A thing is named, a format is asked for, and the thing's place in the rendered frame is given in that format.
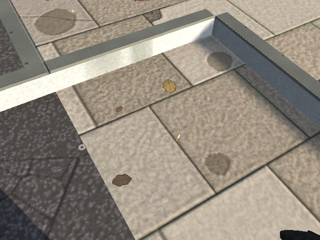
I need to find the robot right hand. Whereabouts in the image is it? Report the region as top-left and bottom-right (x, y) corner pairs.
(280, 230), (320, 240)

